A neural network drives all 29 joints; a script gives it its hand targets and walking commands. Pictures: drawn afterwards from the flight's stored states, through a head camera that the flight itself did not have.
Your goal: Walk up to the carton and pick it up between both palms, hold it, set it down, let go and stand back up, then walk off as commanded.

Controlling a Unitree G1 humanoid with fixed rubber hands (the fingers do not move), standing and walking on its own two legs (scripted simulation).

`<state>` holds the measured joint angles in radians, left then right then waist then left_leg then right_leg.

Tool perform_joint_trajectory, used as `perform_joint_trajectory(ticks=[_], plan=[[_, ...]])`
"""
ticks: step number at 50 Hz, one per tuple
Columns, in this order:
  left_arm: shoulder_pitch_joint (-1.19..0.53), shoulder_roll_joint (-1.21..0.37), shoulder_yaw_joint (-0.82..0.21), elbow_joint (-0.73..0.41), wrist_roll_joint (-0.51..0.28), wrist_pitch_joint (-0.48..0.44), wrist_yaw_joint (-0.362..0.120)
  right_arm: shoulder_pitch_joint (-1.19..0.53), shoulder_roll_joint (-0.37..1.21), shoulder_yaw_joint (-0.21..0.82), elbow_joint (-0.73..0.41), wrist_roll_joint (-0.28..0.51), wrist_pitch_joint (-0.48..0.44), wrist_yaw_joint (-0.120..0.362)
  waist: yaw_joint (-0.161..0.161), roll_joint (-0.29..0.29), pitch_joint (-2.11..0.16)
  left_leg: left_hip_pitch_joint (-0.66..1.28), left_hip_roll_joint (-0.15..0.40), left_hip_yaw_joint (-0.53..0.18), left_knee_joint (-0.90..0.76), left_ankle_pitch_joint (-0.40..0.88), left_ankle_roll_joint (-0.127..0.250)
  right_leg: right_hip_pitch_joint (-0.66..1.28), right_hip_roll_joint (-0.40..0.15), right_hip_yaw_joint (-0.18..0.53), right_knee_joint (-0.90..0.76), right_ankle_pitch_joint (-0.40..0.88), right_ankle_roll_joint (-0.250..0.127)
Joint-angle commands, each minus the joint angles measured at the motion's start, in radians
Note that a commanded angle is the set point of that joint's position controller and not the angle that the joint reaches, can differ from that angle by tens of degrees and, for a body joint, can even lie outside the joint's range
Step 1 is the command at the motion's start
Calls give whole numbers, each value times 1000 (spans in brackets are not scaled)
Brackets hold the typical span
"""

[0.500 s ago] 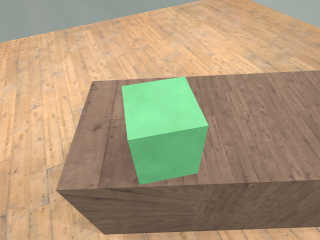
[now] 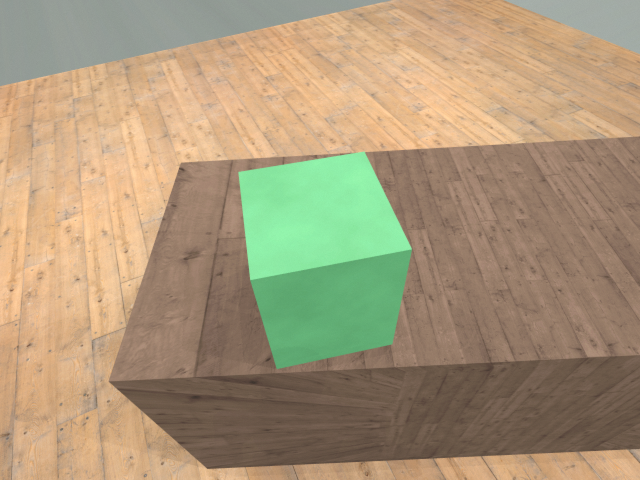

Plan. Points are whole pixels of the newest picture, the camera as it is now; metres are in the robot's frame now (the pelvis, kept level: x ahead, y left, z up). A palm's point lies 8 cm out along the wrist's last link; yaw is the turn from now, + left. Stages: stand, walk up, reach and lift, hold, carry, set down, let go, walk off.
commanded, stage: walk up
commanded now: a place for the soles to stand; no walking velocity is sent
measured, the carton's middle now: (319, 262) +0.45 +0.02 -0.02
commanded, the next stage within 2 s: stand in 0.28 s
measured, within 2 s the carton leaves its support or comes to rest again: neither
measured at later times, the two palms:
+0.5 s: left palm out of the picture +0.05 +0.28 -0.12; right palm out of the picture +0.04 -0.29 -0.12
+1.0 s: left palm out of the picture +0.14 +0.24 -0.10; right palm out of the picture +0.13 -0.28 -0.10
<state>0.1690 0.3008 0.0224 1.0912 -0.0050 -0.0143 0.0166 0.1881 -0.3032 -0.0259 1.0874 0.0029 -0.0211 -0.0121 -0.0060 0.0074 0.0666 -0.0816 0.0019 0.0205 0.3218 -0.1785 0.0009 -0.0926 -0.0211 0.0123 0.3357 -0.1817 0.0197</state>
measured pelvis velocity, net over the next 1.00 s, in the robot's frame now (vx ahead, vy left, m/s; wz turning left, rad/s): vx -0.01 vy -0.01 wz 0.00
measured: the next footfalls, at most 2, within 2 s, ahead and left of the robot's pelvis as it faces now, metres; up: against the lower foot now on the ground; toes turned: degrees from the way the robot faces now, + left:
none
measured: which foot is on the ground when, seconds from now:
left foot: down 0.00-1.00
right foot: down 0.00-1.00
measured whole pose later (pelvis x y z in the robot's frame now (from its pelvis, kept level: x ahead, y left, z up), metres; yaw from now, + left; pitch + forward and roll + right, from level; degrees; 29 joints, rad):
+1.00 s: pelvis -0.01 -0.01 -0.02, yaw +0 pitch -6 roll +0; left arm 0.15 0.19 0.10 0.43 0.08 0.49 0.04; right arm 0.16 -0.27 -0.11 0.70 -0.02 0.02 0.10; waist 0.00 -0.01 0.13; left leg -0.17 0.07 0.07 0.56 -0.29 -0.03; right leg -0.17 -0.01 -0.02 0.55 -0.28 0.00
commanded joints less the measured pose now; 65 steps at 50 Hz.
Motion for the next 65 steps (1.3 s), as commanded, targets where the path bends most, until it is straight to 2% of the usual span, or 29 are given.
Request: perform_joint_trajectory(ticks=[1,4,5,7,8,14,17,19,21,22,23,24,25,26,27,29,32,35,37,38,41,45,49,50,51,52,59,62,65], plan=[[-23,203,42,-70,12,-32,9,-19,-213,-46,-78,-5,-28,-14,3,-20,-78,1,120,-79,-44,142,29,10,-101,84,-69,158,-40],[-24,214,51,-63,7,-30,11,-13,-216,-50,-78,-4,-30,-11,5,-35,-41,-47,126,-107,-29,127,43,-2,-104,82,-65,133,-43],[-21,204,52,-58,6,-27,10,5,-208,-50,-74,-5,-32,-10,-17,-35,-78,11,126,-100,-24,140,38,-17,-111,83,-63,145,-42],[-15,199,46,-63,5,-32,7,0,-211,-52,-72,-4,-28,-12,0,16,-68,-26,123,-92,-29,127,36,3,-106,74,-72,105,-46],[-26,196,46,-61,7,-27,7,1,-197,-50,-67,-6,-26,-9,-6,-18,-52,-8,126,-99,-34,90,39,-37,-100,63,-74,76,-48],[-37,199,44,-66,1,-22,7,1,-209,-45,-73,1,-26,-16,-12,-6,-71,-10,121,-85,-25,171,44,9,-105,76,-56,152,-37],[-10,209,50,-59,5,-24,8,-28,-207,-48,-80,-6,-26,-13,11,15,-84,-23,132,-82,-47,139,34,34,-109,82,-62,134,-47],[-51,202,46,-54,4,-22,8,-8,-211,-46,-76,-5,-27,-12,-6,-11,-50,-41,131,-94,-49,122,31,7,-109,72,-57,135,-40],[-13,187,44,-56,3,-18,7,-21,-217,-49,-73,-4,-23,-16,8,-24,-39,-16,131,-94,-62,81,34,-23,-96,67,-80,44,-31],[-44,185,43,-63,8,-20,8,-12,-198,-46,-76,0,-22,-15,-14,-4,-17,-20,124,-95,-61,71,35,-49,-97,79,-86,35,-38],[-23,181,38,-53,1,-19,3,-33,-228,-49,-78,-8,-24,-17,7,-6,-23,-22,126,-102,-46,50,32,-45,-93,76,-95,33,-30],[-46,194,38,-54,10,-20,5,-11,-209,-48,-76,-4,-24,-15,-12,15,-21,-33,128,-96,-66,33,30,-37,-103,82,-92,25,-38],[-572,230,28,-447,-26,198,12,-507,-93,-158,-148,-135,-91,31,-45,-22,8,-214,36,109,77,-270,-42,-144,12,-93,80,-301,-28],[-531,228,11,-488,-40,306,33,-428,-132,-158,-212,-107,-65,67,-65,12,26,-299,37,106,107,-378,-16,-126,22,-107,149,-334,-54],[-456,182,-3,-525,-44,399,28,-377,-124,-153,-243,-92,-19,82,-41,-28,-2,-291,33,111,150,-352,-8,-166,3,-93,140,-316,-68],[-377,198,38,-630,5,514,15,-316,-143,-132,-301,-50,13,92,-11,-6,-116,-157,40,113,234,-206,-32,-235,17,-109,198,-157,-66],[-225,148,70,-701,84,597,-3,-202,-183,-127,-363,18,72,90,-21,-11,-221,-108,50,78,258,-154,-47,-131,32,-119,239,-58,-78],[-112,91,82,-783,114,624,6,-139,-246,-157,-388,47,71,100,-10,64,-256,-36,50,30,238,56,-84,-81,69,-148,210,73,-84],[-92,64,92,-809,128,608,14,-135,-243,-162,-397,41,59,102,17,73,-205,17,32,18,232,139,-86,-107,71,-134,172,130,-73],[-105,64,87,-815,122,598,21,-125,-228,-171,-399,26,58,98,-15,59,-171,-8,35,21,207,82,-84,-115,74,-132,149,96,-65],[-124,53,94,-754,138,571,15,-118,-171,-144,-424,-11,56,97,-13,-34,-24,-56,10,45,160,-59,-43,-140,58,-103,110,16,-44],[-183,60,132,-817,129,498,34,-127,-116,-128,-502,-36,27,102,8,-10,9,-112,7,67,110,-148,-24,-138,46,-63,85,-78,-35],[-137,45,130,-831,77,427,47,-65,-96,-111,-534,-23,-15,102,5,-6,-68,-61,4,84,111,-63,-24,-100,50,-51,68,9,-39],[-128,64,138,-840,73,408,42,-64,-109,-111,-563,-29,-27,100,29,-8,-70,-39,-3,95,112,-54,-28,-119,39,-48,63,17,-26],[-118,51,124,-858,65,383,48,-41,-89,-109,-551,-27,-45,99,0,2,-105,-35,0,80,124,-21,-26,-130,45,-37,71,50,-30],[-125,61,127,-888,62,362,49,-49,-103,-121,-545,-39,-66,101,17,8,-143,-30,1,83,134,12,-36,-120,46,-45,78,87,-33],[-58,97,125,-780,8,212,31,-48,-53,-59,-580,18,-191,63,25,-55,-205,-51,-28,92,128,56,-12,-54,4,-2,76,321,-7],[-19,65,132,-771,-10,154,26,-21,-55,-43,-563,20,-233,56,13,-78,-223,-15,-25,87,94,95,-11,-15,24,-20,58,309,-5],[-22,19,107,-793,0,102,32,-17,-68,-60,-505,21,-270,60,14,-23,-212,60,-20,81,79,174,-34,-45,41,-43,33,277,-19]])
